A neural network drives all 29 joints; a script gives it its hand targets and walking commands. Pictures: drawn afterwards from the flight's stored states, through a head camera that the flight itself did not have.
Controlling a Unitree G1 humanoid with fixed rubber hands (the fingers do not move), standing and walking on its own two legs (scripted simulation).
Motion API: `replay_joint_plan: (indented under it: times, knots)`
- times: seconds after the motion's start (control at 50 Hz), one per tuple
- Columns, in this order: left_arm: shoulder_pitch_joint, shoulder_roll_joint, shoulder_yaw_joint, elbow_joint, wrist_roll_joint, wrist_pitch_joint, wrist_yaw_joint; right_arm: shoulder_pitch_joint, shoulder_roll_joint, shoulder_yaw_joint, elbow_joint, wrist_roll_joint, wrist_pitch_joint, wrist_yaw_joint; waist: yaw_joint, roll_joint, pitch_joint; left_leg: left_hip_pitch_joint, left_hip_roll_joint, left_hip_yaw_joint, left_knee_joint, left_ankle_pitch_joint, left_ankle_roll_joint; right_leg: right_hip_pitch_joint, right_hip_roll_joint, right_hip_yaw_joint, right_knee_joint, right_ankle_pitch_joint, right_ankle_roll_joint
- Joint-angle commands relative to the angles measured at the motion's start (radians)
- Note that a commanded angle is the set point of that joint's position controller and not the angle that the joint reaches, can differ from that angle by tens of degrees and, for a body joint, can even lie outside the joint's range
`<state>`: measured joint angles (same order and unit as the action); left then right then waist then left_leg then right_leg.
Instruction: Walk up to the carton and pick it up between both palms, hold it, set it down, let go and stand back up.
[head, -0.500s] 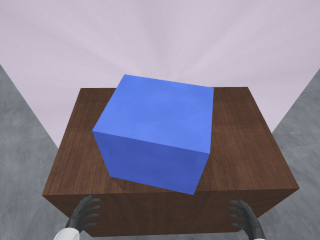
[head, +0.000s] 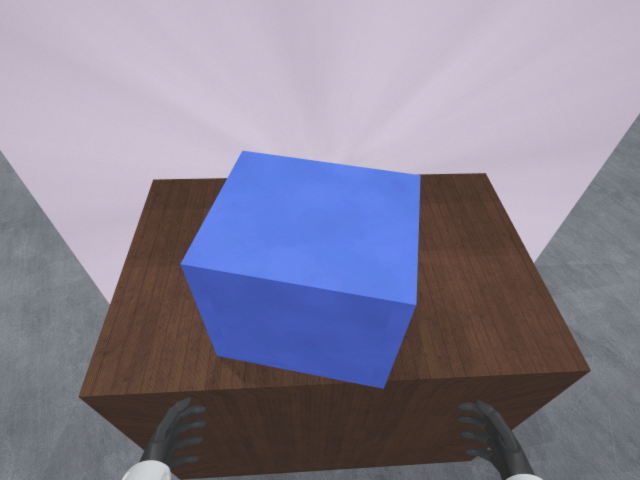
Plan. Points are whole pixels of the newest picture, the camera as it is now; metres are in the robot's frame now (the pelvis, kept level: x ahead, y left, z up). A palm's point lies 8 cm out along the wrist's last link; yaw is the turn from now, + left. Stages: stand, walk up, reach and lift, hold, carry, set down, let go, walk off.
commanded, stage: let go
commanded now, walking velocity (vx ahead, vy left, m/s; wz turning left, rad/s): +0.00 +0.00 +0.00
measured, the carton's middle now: (313, 270) +0.42 +0.03 -0.02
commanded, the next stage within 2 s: stand in 0.06 s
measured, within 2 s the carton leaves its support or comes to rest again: neither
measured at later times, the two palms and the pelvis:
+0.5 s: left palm out of the picture +0.06 +0.33 -0.09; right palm out of the picture +0.12 -0.29 -0.08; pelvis -0.02 +0.01 -0.01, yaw +4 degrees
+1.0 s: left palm out of the picture +0.01 +0.33 -0.10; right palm out of the picture +0.08 -0.28 -0.10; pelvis -0.04 +0.02 +0.00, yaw +4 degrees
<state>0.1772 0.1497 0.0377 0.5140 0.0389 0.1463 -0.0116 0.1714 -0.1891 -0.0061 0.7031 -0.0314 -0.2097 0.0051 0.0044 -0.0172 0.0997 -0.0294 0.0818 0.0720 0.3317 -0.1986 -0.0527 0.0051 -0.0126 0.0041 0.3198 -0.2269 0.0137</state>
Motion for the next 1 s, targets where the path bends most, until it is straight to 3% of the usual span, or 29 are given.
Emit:
replay_joint_plan:
  times: [0.0, 0.04, 0.06, 0.08, 0.1, 0.18, 0.22, 0.24, 0.28, 0.32, 0.34, 0.36, 0.38, 0.42, 0.44, 0.46, 0.48, 0.5, 0.62, 0.66, 0.68, 0.72, 0.74, 0.76, 0.8, 0.88, 0.92, 0.94, 0.98]
  knots:
    - [-0.078, 0.070, 0.019, -0.108, 0.002, -0.014, 0.006, -0.058, -0.095, -0.031, -0.095, 0.000, -0.017, -0.002, -0.010, 0.019, -0.074, 0.136, -0.095, 0.031, 0.005, 0.217, 0.009, -0.184, 0.058, -0.043, -0.073, 0.158, -0.004]
    - [-0.062, 0.062, 0.014, -0.117, -0.001, -0.019, 0.004, -0.048, -0.091, -0.031, -0.095, 0.001, -0.014, -0.001, -0.006, 0.008, -0.069, 0.127, -0.094, 0.032, 0.001, 0.201, 0.013, -0.173, 0.055, -0.041, -0.074, 0.155, -0.003]
    - [0.003, 0.341, 0.097, -0.055, -0.004, -0.115, 0.014, 0.022, -0.340, -0.086, -0.035, -0.011, 0.071, -0.017, 0.031, 0.046, -0.111, -0.071, 0.026, -0.059, 0.073, 0.426, 0.052, -0.105, -0.080, -0.022, 0.044, 0.296, -0.025]
    - [0.091, 0.334, 0.091, -0.009, -0.018, -0.143, 0.020, 0.029, -0.357, -0.103, -0.024, 0.006, 0.098, -0.019, 0.043, 0.012, -0.227, 0.006, 0.042, -0.067, 0.103, 0.474, 0.071, -0.069, -0.075, -0.015, 0.074, 0.360, -0.018]
    - [0.087, 0.329, 0.085, 0.004, -0.017, -0.161, 0.013, 0.026, -0.320, -0.098, -0.044, 0.014, 0.117, -0.016, 0.026, 0.014, -0.217, -0.031, 0.047, -0.060, 0.108, 0.430, 0.072, -0.069, -0.084, -0.007, 0.078, 0.336, -0.024]
    - [0.027, 0.306, 0.071, 0.008, -0.013, -0.171, -0.004, -0.005, -0.288, -0.086, -0.034, 0.006, 0.153, 0.008, 0.022, -0.025, -0.110, -0.087, 0.012, -0.056, 0.087, 0.185, 0.079, -0.164, -0.092, 0.001, 0.048, 0.225, -0.043]
    - [0.005, 0.317, 0.062, 0.014, -0.019, -0.166, -0.009, 0.009, -0.303, -0.087, -0.021, 0.002, 0.164, 0.013, 0.007, -0.003, -0.120, -0.076, 0.019, -0.061, 0.081, 0.183, 0.088, -0.169, -0.093, 0.004, 0.047, 0.185, -0.042]
    - [0.026, 0.338, 0.066, 0.028, -0.018, -0.168, -0.007, -0.012, -0.317, -0.089, -0.026, 0.003, 0.166, 0.018, 0.020, -0.001, -0.118, -0.088, 0.018, -0.064, 0.077, 0.168, 0.090, -0.167, -0.088, 0.003, 0.032, 0.150, -0.037]
    - [0.021, 0.371, 0.069, 0.046, -0.016, -0.172, -0.003, -0.014, -0.326, -0.089, -0.014, 0.006, 0.163, 0.016, 0.006, 0.010, -0.062, -0.109, 0.016, -0.079, 0.056, 0.145, 0.087, -0.187, -0.089, 0.008, 0.028, 0.123, -0.037]
    - [0.048, 0.384, 0.063, 0.076, -0.015, -0.179, 0.000, -0.006, -0.340, -0.080, 0.008, 0.005, 0.168, 0.022, 0.018, 0.016, -0.077, -0.118, 0.021, -0.087, 0.047, 0.126, 0.090, -0.172, -0.090, -0.007, 0.022, 0.095, -0.035]
    - [0.019, 0.391, 0.060, 0.073, -0.015, -0.179, 0.000, -0.010, -0.342, -0.079, 0.014, 0.007, 0.171, 0.024, 0.003, -0.006, -0.080, -0.108, 0.025, -0.087, 0.042, 0.111, 0.094, -0.180, -0.091, 0.002, 0.019, 0.081, -0.040]
    - [0.020, 0.389, 0.053, 0.087, -0.013, -0.178, 0.005, 0.028, -0.355, -0.075, 0.027, 0.015, 0.167, 0.023, -0.017, 0.007, -0.071, -0.093, 0.024, -0.099, 0.043, 0.111, 0.088, -0.205, -0.098, 0.006, 0.011, 0.065, -0.040]
    - [0.044, 0.391, 0.047, 0.089, -0.021, -0.182, -0.002, 0.007, -0.366, -0.075, 0.034, 0.007, 0.163, 0.022, 0.006, 0.001, -0.092, -0.086, 0.022, -0.097, 0.038, 0.120, 0.089, -0.194, -0.088, -0.002, 0.008, 0.070, -0.035]
    - [0.050, 0.395, 0.042, 0.119, -0.025, -0.186, 0.001, -0.015, -0.371, -0.072, 0.046, 0.010, 0.168, 0.023, 0.010, 0.046, -0.046, -0.145, 0.024, -0.109, 0.022, 0.076, 0.092, -0.190, -0.097, 0.010, 0.000, 0.042, -0.035]
    - [0.047, 0.431, 0.047, 0.125, -0.021, -0.188, 0.009, -0.012, -0.359, -0.067, 0.054, 0.011, 0.167, 0.030, -0.006, -0.014, -0.039, -0.136, 0.032, -0.124, 0.011, 0.083, 0.088, -0.193, -0.103, 0.000, 0.003, 0.036, -0.034]
    - [0.055, 0.408, 0.034, 0.136, -0.023, -0.188, 0.010, -0.026, -0.389, -0.068, 0.056, 0.011, 0.168, 0.027, 0.004, 0.033, -0.064, -0.133, 0.022, -0.113, 0.012, 0.045, 0.091, -0.184, -0.095, 0.009, -0.004, 0.024, -0.031]
    - [0.063, 0.422, 0.036, 0.145, -0.022, -0.189, 0.009, 0.007, -0.381, -0.065, 0.074, 0.013, 0.168, 0.027, -0.008, 0.004, -0.066, -0.122, 0.020, -0.114, 0.013, 0.064, 0.085, -0.184, -0.102, 0.003, -0.005, 0.018, -0.035]
    - [0.043, 0.425, 0.035, 0.147, -0.025, -0.187, 0.008, -0.013, -0.390, -0.070, 0.082, 0.008, 0.168, 0.029, 0.003, -0.005, -0.068, -0.124, 0.027, -0.123, 0.012, 0.058, 0.089, -0.187, -0.100, 0.006, -0.011, -0.003, -0.038]
    - [0.085, 0.412, 0.020, 0.197, -0.030, -0.189, 0.012, -0.033, -0.380, -0.054, 0.117, 0.009, 0.170, 0.024, 0.005, 0.046, -0.056, -0.166, 0.021, -0.140, -0.018, 0.000, 0.089, -0.171, -0.103, 0.001, -0.004, -0.003, -0.035]
    - [0.073, 0.427, 0.023, 0.208, -0.027, -0.189, 0.010, -0.012, -0.395, -0.060, 0.131, 0.013, 0.167, 0.029, -0.011, 0.014, -0.036, -0.172, 0.028, -0.152, -0.037, -0.044, 0.092, -0.188, -0.106, -0.002, 0.001, -0.025, -0.039]
    - [0.090, 0.420, 0.022, 0.217, -0.031, -0.189, 0.011, -0.022, -0.377, -0.055, 0.140, 0.017, 0.167, 0.030, 0.003, 0.015, -0.037, -0.176, 0.025, -0.149, -0.029, -0.028, 0.091, -0.177, -0.109, 0.004, -0.001, -0.018, -0.041]
    - [0.073, 0.426, 0.022, 0.231, -0.029, -0.191, 0.014, -0.006, -0.365, -0.055, 0.160, 0.015, 0.171, 0.028, -0.009, 0.004, -0.029, -0.166, 0.029, -0.153, -0.027, -0.004, 0.095, -0.190, -0.114, 0.008, -0.007, -0.049, -0.040]
    - [0.082, 0.413, 0.015, 0.232, -0.031, -0.190, 0.015, -0.031, -0.386, -0.060, 0.153, 0.014, 0.172, 0.027, 0.010, 0.013, -0.044, -0.154, 0.031, -0.154, -0.025, -0.018, 0.090, -0.189, -0.114, 0.002, -0.008, -0.034, -0.036]
    - [0.081, 0.427, 0.017, 0.235, -0.029, -0.187, 0.012, -0.046, -0.368, -0.057, 0.148, 0.016, 0.174, 0.029, -0.007, 0.026, -0.049, -0.165, 0.024, -0.150, -0.029, -0.014, 0.088, -0.174, -0.113, 0.001, 0.003, -0.020, -0.034]
    - [0.102, 0.411, 0.011, 0.255, -0.032, -0.185, 0.019, -0.055, -0.358, -0.050, 0.157, 0.017, 0.177, 0.029, 0.006, 0.061, -0.060, -0.176, 0.021, -0.151, -0.042, -0.039, 0.087, -0.158, -0.112, -0.002, -0.003, -0.018, -0.035]
    - [0.064, 0.419, 0.011, 0.272, -0.031, -0.186, 0.018, -0.040, -0.375, -0.057, 0.175, 0.015, 0.176, 0.023, -0.005, -0.011, -0.053, -0.153, 0.026, -0.156, -0.042, -0.033, 0.087, -0.182, -0.114, 0.004, -0.007, -0.028, -0.040]
    - [0.079, 0.410, 0.007, 0.281, -0.034, -0.184, 0.018, -0.039, -0.363, -0.053, 0.173, 0.019, 0.175, 0.024, -0.009, 0.049, -0.033, -0.162, 0.029, -0.150, -0.031, -0.036, 0.086, -0.195, -0.119, 0.013, -0.006, -0.014, -0.039]
    - [0.097, 0.413, 0.011, 0.288, -0.038, -0.183, 0.017, -0.048, -0.384, -0.056, 0.178, 0.020, 0.175, 0.024, 0.009, 0.044, -0.053, -0.181, 0.029, -0.158, -0.054, -0.081, 0.088, -0.162, -0.113, 0.007, 0.001, -0.009, -0.035]
    - [0.082, 0.430, 0.016, 0.295, -0.033, -0.184, 0.020, -0.031, -0.376, -0.053, 0.188, 0.015, 0.177, 0.025, 0.003, 0.006, -0.055, -0.157, 0.027, -0.161, -0.048, -0.053, 0.081, -0.174, -0.112, -0.001, -0.003, -0.033, -0.038]
